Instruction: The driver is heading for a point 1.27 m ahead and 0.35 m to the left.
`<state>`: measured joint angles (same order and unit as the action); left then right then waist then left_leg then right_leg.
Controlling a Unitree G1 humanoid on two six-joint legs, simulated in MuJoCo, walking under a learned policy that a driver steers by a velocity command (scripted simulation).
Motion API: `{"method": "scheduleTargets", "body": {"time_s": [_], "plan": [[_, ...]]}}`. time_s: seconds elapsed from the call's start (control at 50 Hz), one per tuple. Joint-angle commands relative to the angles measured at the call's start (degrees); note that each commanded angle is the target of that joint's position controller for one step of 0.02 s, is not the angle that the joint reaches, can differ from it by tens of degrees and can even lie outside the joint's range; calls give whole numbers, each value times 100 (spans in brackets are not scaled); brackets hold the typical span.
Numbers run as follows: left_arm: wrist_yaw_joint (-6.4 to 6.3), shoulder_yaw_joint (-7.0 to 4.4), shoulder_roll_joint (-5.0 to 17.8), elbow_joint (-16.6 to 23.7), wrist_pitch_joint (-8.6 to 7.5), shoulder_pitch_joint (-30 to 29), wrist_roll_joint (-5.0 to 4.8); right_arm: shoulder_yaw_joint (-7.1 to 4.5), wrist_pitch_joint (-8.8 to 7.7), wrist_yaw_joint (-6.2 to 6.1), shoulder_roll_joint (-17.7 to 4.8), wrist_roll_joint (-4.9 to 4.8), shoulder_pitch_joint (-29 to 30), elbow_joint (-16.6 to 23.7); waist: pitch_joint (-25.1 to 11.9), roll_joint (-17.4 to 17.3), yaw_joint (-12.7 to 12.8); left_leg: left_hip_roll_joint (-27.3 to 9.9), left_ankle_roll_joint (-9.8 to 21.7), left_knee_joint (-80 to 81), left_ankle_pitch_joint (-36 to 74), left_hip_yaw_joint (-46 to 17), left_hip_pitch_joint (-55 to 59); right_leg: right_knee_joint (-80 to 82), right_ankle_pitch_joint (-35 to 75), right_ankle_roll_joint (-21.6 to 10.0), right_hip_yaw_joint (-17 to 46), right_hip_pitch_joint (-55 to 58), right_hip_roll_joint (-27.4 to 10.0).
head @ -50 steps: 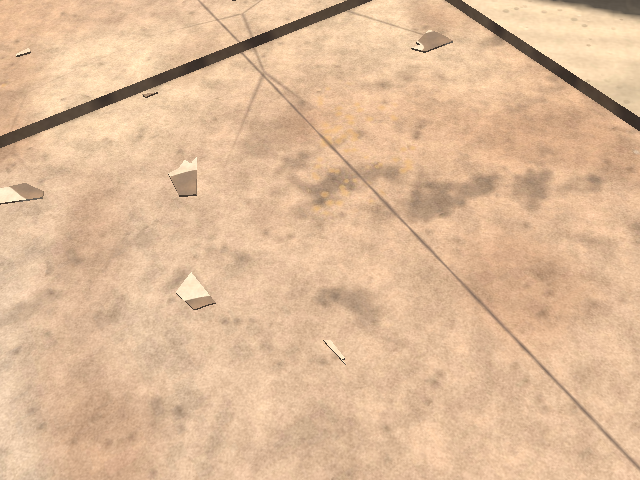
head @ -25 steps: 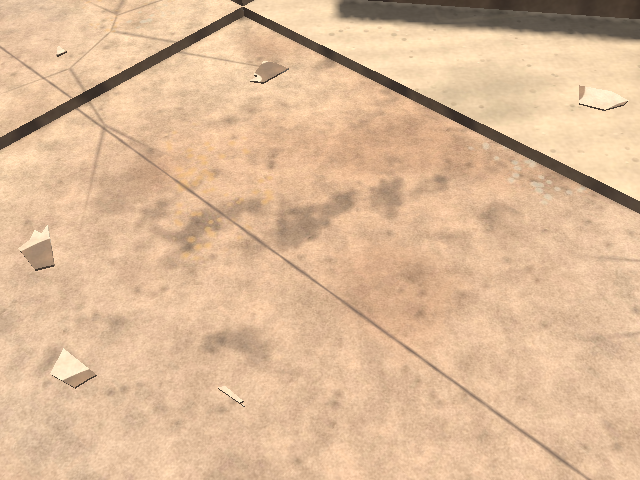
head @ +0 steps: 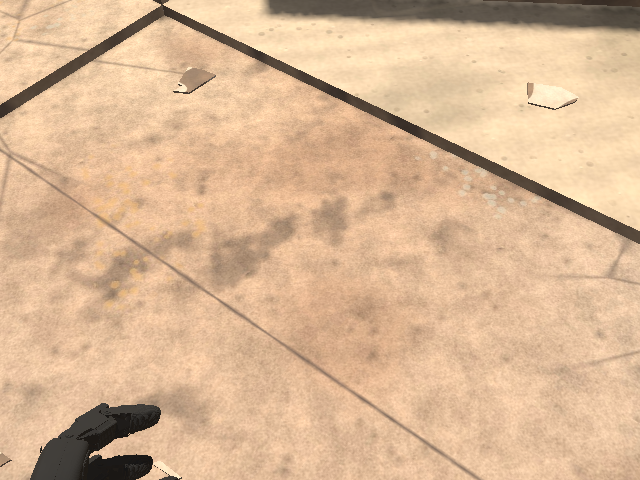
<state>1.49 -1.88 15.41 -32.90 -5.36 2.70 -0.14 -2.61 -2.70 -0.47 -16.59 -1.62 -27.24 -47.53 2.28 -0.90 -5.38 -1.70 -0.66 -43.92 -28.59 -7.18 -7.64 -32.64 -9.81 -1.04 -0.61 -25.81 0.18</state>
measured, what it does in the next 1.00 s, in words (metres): walks ahead, turning left: left foot, then right foot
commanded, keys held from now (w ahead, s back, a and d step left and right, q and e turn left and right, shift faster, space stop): w+q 0.82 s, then w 0.18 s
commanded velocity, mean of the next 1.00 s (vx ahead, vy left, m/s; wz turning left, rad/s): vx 0.49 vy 0.00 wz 0.50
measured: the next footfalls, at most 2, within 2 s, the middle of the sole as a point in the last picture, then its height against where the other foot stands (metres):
left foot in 0.46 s outside the picture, level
right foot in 0.94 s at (269, 356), level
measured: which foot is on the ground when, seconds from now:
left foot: up 0.00-0.44, down 0.46-0.96, up 0.98-1.00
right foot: down 0.00-0.46, up 0.48-0.92, down 0.94-1.00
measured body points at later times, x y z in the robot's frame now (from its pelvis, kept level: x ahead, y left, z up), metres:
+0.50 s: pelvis +0.26 +0.05 -0.01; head +0.31 +0.08 +0.43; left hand +0.21 +0.35 -0.14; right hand +0.54 -0.12 -0.08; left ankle +0.35 +0.15 -0.73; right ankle +0.09 -0.13 -0.68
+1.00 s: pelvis +0.55 +0.11 +0.00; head +0.57 +0.12 +0.45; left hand +0.60 +0.43 -0.07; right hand +0.74 -0.11 -0.11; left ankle +0.36 +0.15 -0.69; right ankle +0.68 +0.06 -0.73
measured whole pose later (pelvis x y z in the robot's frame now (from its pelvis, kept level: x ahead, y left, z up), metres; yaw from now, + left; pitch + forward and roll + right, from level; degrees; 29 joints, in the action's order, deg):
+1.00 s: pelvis +0.55 +0.11 +0.00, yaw +32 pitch +2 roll -1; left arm 1.8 -2.3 16.2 -38.9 -6.9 5.1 0.3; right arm -3.5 -1.7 -0.8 -17.9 -1.4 -20.8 -42.0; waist 0.7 -1.1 -3.2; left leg 4.8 2.4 -48.3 -29.2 -11.8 -10.1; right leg -31.4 -8.8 -1.4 0.3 -25.1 2.5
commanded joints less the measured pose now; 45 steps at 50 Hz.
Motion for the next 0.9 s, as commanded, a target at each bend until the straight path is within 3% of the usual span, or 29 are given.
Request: {"method": "scheduleTargets", "body": {"time_s": [0.02,0.04,0.06,0.08,0.12,0.16,0.22,0.32,0.36,0.4,0.42,0.44,0.46,0.48,0.5,0.52,0.54,0.56,0.58,0.6,0.66,0.76,0.82,0.9], "plan": [[-79,-368,938,-214,40,1966,36,-178,-188,-18,-826,-197,471,773,-1171,1193,1161,-105,133,-2916,232,-63,-3678,1667,-1846,-1098,3151,3878,-2208],[-79,-314,776,-226,34,1630,34,-167,-167,-24,-754,-123,717,795,-763,832,1017,-311,133,-2799,663,68,-3530,1739,-1117,-1008,2457,3246,-1936],[-69,-274,609,-267,27,1389,58,-175,-138,-9,-673,-38,845,807,-464,768,878,-430,120,-2576,957,75,-3397,1893,-568,-965,1930,2750,-1698],[-74,-261,541,-297,-11,1234,105,-181,-79,19,-569,-34,794,793,-331,878,718,-544,112,-2463,1173,65,-3115,2075,-220,-922,1500,2370,-1552],[-85,-283,481,-399,-109,1096,82,-147,35,48,-339,-50,794,788,-174,750,585,-562,78,-2356,1352,126,-2970,2329,346,-977,1000,2034,-1506],[-95,-332,584,-519,-172,1055,54,-133,107,55,-268,0,1007,905,41,553,513,-574,17,-2065,1582,84,-3191,2488,820,-1031,631,1910,-1571],[-129,-381,738,-671,-164,1060,56,-92,81,128,-230,38,1411,1073,198,425,559,-559,-18,-1086,2395,129,-3288,2581,1129,-997,38,1970,-1497],[-181,-468,1068,-912,-61,1367,-42,-18,14,340,-204,28,2404,1441,452,224,887,-443,195,325,3023,635,-3057,2556,1347,-810,-637,2346,-1547],[-179,-502,1170,-1011,19,1501,-102,-39,16,399,-279,23,2648,1604,467,231,918,-349,349,606,2754,803,-3074,2323,1793,-719,-789,2761,-1633],[-200,-543,1346,-1040,112,1522,-134,-123,41,423,-448,39,2570,1703,194,405,752,-14,566,712,2216,1127,-2607,1669,3547,-602,-978,3067,-1638],[-219,-566,1442,-1034,166,1515,-156,-209,70,414,-600,44,2246,1674,-102,521,534,227,700,697,1906,1298,-2098,1029,4515,-540,-1065,3148,-1601],[-236,-561,1466,-1009,220,1456,-181,-350,99,379,-825,25,1503,1517,-530,517,91,504,875,890,1904,1415,-1103,-13,4978,-429,-1196,2937,-1474],[-265,-490,1322,-953,216,1496,-155,-548,157,285,-1171,3,515,1280,-1033,337,-398,569,1101,1094,2109,1136,523,-1459,4306,-213,-1265,1989,-1262],[-217,-241,533,-687,140,2040,119,-676,179,176,-1845,-34,308,1233,-1526,-1237,76,-937,1900,1181,1957,-1515,2633,-3675,-745,163,-1143,-469,-469],[-150,-147,580,-523,-76,1879,45,-587,67,220,-1747,-3,288,1501,-2646,-1110,29,-1799,2689,2349,645,-4295,3351,-4834,-2623,243,315,-1527,270],[-100,-287,1101,-358,-188,1068,-203,-467,-20,265,-1312,55,395,1441,-1999,-420,-233,-1646,2244,2747,595,-3682,2932,-4875,-2055,142,696,-2051,-59],[-108,-247,1029,-245,-253,849,-241,-425,-76,262,-1178,57,657,1393,-1236,-257,-30,-1435,2033,2785,980,-2923,2095,-4419,-1514,60,609,-2097,-279],[-163,-235,960,-320,-267,870,-103,-368,-94,247,-1004,49,1050,1435,-814,119,255,-1186,1851,2756,1673,-2286,1243,-3934,-1161,79,593,-1787,-516],[-186,-269,1005,-363,-230,975,4,-317,-104,224,-861,103,1320,1504,-640,16,476,-994,1783,2824,2326,-1856,604,-3571,-925,122,623,-1351,-656],[-175,-280,1010,-395,-162,1068,41,-291,-107,202,-810,156,1453,1552,-593,-115,611,-867,1768,2941,2652,-1665,219,-3428,-791,176,625,-1038,-704],[-181,-219,779,-424,-14,1034,121,-309,-144,113,-880,113,1375,1416,-467,-94,662,-681,1809,3079,3414,-1123,-415,-2777,-466,437,436,-830,-641],[-130,-83,497,-167,-26,-114,78,-339,-62,-25,-1009,49,1006,1194,-189,-319,245,-277,1410,2990,2625,-741,-744,-633,1219,591,374,-550,-268],[-46,-105,601,-62,-99,-525,-12,-361,-18,-44,-1072,11,742,1056,-140,-399,92,-412,1326,2799,2190,-1082,-618,11,1451,537,447,-240,-82],[35,-220,834,-143,-182,-216,-25,-323,20,-58,-921,42,670,910,-169,-662,263,-757,1167,2234,2272,-1525,23,368,848,204,484,90,-142]]}}
Keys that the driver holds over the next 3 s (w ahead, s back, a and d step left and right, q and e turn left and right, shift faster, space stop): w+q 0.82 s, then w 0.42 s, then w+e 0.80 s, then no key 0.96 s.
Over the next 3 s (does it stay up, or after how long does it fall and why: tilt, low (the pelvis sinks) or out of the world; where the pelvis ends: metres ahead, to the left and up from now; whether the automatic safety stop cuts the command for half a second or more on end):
stays up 1.26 0.39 0.01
